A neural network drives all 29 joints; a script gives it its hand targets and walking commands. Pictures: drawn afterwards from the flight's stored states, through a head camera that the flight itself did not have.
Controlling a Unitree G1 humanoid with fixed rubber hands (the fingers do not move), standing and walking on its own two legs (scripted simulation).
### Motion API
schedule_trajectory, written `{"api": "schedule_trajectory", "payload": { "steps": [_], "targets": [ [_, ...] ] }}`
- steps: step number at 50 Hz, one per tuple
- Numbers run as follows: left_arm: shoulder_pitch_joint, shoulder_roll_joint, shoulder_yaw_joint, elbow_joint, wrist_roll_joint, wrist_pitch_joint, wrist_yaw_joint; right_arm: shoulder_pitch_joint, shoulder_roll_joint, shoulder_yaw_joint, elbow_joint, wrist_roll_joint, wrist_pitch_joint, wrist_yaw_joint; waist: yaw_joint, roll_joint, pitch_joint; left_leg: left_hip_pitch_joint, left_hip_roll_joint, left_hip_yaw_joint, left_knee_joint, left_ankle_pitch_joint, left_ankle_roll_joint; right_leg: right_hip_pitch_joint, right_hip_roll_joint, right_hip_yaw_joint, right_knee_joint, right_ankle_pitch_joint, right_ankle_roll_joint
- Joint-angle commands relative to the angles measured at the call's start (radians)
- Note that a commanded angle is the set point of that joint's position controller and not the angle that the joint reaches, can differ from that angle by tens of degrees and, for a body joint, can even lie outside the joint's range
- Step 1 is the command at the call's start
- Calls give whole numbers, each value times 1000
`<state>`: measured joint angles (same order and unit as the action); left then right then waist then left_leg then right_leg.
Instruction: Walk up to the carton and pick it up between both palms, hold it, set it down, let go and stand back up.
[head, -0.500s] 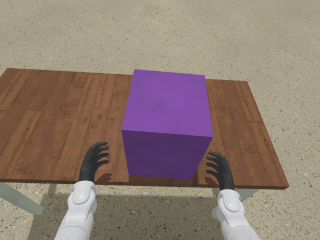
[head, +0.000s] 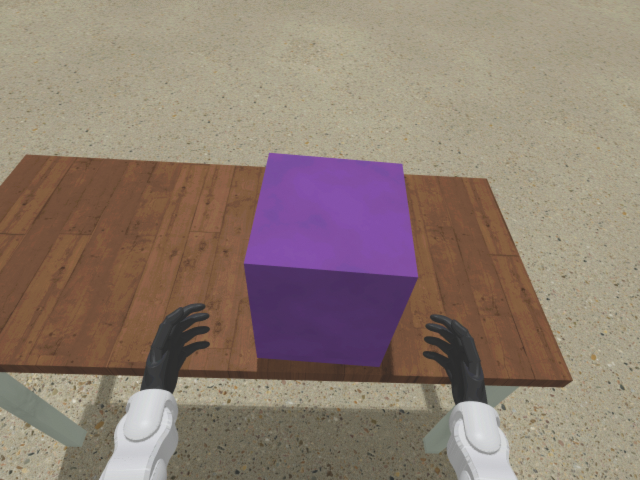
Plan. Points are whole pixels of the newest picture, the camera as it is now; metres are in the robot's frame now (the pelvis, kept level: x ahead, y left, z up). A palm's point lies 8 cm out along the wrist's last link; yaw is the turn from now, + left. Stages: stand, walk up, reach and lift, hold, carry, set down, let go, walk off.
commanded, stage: set down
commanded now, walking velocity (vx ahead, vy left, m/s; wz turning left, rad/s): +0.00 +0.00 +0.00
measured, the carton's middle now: (326, 264) +0.44 -0.03 -0.01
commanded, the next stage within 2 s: let go in 1.22 s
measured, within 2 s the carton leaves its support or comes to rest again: neither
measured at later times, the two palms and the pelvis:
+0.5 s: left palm (151, 418) +0.23 +0.20 -0.03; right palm (482, 424) +0.20 -0.20 -0.02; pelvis +0.03 +0.00 +0.01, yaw +0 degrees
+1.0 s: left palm (154, 435) +0.21 +0.20 -0.05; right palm (481, 434) +0.19 -0.21 -0.04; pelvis +0.04 -0.01 +0.01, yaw +0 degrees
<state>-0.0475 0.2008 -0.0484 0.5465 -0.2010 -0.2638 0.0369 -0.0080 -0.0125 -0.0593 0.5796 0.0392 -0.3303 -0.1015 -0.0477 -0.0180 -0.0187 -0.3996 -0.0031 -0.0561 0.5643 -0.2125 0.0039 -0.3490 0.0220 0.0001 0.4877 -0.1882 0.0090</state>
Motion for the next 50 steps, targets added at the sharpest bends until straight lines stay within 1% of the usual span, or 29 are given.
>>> {"api": "schedule_trajectory", "payload": {
  "steps": [1, 4, 5, 6, 10, 12, 14, 15, 18, 19, 21, 23, 24, 25, 26, 28, 29, 31, 32, 34, 35, 36, 37, 40, 41, 43, 45, 46, 50],
  "targets": [
    [70, 151, 5, -254, 7, 71, -45, 127, -66, 59, -289, 119, -2, -63, 78, 32, -119, 333, -17, 72, -178, 52, -30, 274, -33, 29, -152, -54, -16],
    [218, 129, 3, -417, 25, 48, -38, 240, -71, 89, -388, 138, -52, -28, 97, 64, -146, 382, -10, 52, -167, 241, -46, 298, 1, 12, -136, 135, -43],
    [232, 123, -10, -564, 17, 21, -14, 249, -122, 64, -497, 137, -79, -12, 99, 77, -222, 413, 2, 46, -163, 300, -62, 292, 23, -17, -129, 178, -53],
    [210, 105, -21, -547, 27, 13, -8, 240, -122, 54, -473, 125, -82, 3, 95, 62, -182, 383, 1, 50, -166, 312, -56, 266, 31, -17, -133, 171, -56],
    [266, 129, -10, -393, 49, 19, -22, 250, -109, 62, -435, 103, -82, 28, 112, 70, -36, 300, 7, 62, -202, 170, -42, 257, 8, 13, -153, 76, -57],
    [195, 160, -33, -505, -13, -39, -5, 203, -98, 24, -570, 101, -118, 34, 107, 40, -120, 236, 14, 53, -198, 66, -31, 270, 12, 14, -122, 20, -56],
    [185, 150, -46, -417, 6, -27, 13, 196, -123, 32, -479, 93, -107, 49, 127, 80, -85, 226, 2, 77, -216, 1, -25, 257, -3, 26, -135, -51, -58],
    [196, 153, -63, -424, -26, -25, 8, 211, -122, 9, -488, 82, -98, 46, 98, 32, -74, 196, 17, 63, -223, 22, -26, 266, 12, 7, -118, -13, -54],
    [240, 175, -39, -392, -28, -49, -7, 259, -104, 29, -508, 75, -119, 30, 103, -24, -110, 217, 2, 78, -194, -10, -1, 260, -11, 32, -127, -6, -37],
    [199, 166, -37, -319, -8, -10, -4, 212, -112, 13, -401, 63, -93, 37, 99, 9, -81, 230, -2, 91, -210, -38, -12, 237, -15, 28, -146, -66, -43],
    [233, 151, -27, -391, 15, 6, 8, 234, -135, 12, -377, 83, -76, 44, 98, 75, -67, 267, 14, 83, -213, 47, -27, 254, -4, 19, -133, 8, -57],
    [233, 120, -18, -300, 32, 30, 2, 221, -130, 23, -309, 73, -54, 44, 95, 99, -22, 279, 7, 80, -229, 22, -34, 233, -4, 19, -156, -47, -62],
    [241, 101, -38, -298, 19, 40, -6, 237, -148, -3, -297, 66, -50, 38, 78, 48, -17, 295, 15, 72, -231, 27, -41, 257, 7, -1, -157, -41, -59],
    [259, 84, -43, -145, 59, 87, -19, 242, -148, 5, -151, 35, -21, 29, 68, 32, 54, 295, 2, 87, -241, -9, -48, 234, 4, 10, -186, -95, -51],
    [285, 113, -10, -218, 46, 74, -28, 276, -129, 31, -222, 48, -29, 18, 73, 41, 20, 308, 4, 92, -223, 62, -46, 271, 1, 11, -176, -7, -46],
    [288, 98, 1, -260, 86, 96, -22, 268, -148, 31, -177, 60, -13, 38, 124, 103, -28, 363, 5, 93, -218, 126, -59, 255, 5, 5, -170, -1, -64],
    [304, 75, -13, -263, 101, 100, -19, 298, -155, 20, -131, 59, -13, 38, 76, 106, -3, 386, 15, 65, -210, 178, -69, 271, 15, 3, -169, 52, -63],
    [281, 92, 5, -377, 86, 96, -16, 280, -169, 26, -230, 62, -16, 33, 107, 68, -51, 444, 7, 81, -197, 265, -68, 266, 24, -5, -180, 115, -56],
    [298, 96, 21, -258, 128, 109, -27, 288, -139, 39, -126, 56, 2, 38, 90, 120, -18, 414, 5, 79, -200, 197, -65, 261, 6, 8, -186, 46, -59],
    [267, 91, 2, -359, 97, 101, 3, 248, -185, -11, -212, 59, -3, 58, 96, 134, -44, 403, 27, 59, -210, 252, -77, 264, 29, -15, -156, 75, -71],
    [282, 85, -17, -263, 105, 107, -11, 261, -179, -6, -110, 34, 12, 57, 78, 105, -39, 390, 16, 79, -206, 215, -70, 262, 18, -5, -169, 61, -65],
    [282, 129, 27, -338, 96, 94, -10, 278, -159, 21, -224, 42, -12, 52, 102, 106, -84, 366, 11, 91, -193, 239, -56, 294, 7, 11, -171, 112, -58],
    [243, 133, 12, -365, 102, 97, 3, 223, -194, -10, -200, 42, -9, 62, 102, 144, -88, 368, 17, 84, -202, 231, -69, 273, 16, 3, -147, 86, -65],
    [234, 127, 15, -345, 114, 117, 19, 202, -229, -37, -178, 15, -15, 67, 120, 126, -114, 350, 20, 92, -207, 244, -68, 281, 26, -18, -143, 107, -58],
    [251, 136, 20, -458, 100, 91, 34, 238, -222, -29, -252, 35, -36, 76, 93, 128, -166, 383, 28, 80, -192, 319, -69, 295, 36, -13, -137, 171, -66],
    [218, 165, 26, -395, 106, 110, 33, 180, -207, -28, -267, 19, -17, 76, 120, 122, -130, 353, 25, 100, -202, 201, -58, 265, 12, -10, -139, 86, -58],
    [234, 120, 7, -261, 135, 140, 25, 202, -227, -28, -118, 8, 11, 78, 77, 109, -55, 339, 23, 90, -217, 167, -58, 265, 19, -18, -151, 72, -59],
    [227, 134, 14, -362, 96, 119, 30, 215, -221, -32, -236, 32, -8, 71, 88, 80, -130, 351, 19, 97, -212, 182, -48, 298, 8, -7, -145, 116, -55],
    [273, 124, 26, -170, 147, 211, -2, 241, -242, -14, -75, -11, 43, 71, 67, 78, -28, 361, 9, 107, -211, 164, -45, 258, 4, -10, -170, 101, -45]
  ]
}}
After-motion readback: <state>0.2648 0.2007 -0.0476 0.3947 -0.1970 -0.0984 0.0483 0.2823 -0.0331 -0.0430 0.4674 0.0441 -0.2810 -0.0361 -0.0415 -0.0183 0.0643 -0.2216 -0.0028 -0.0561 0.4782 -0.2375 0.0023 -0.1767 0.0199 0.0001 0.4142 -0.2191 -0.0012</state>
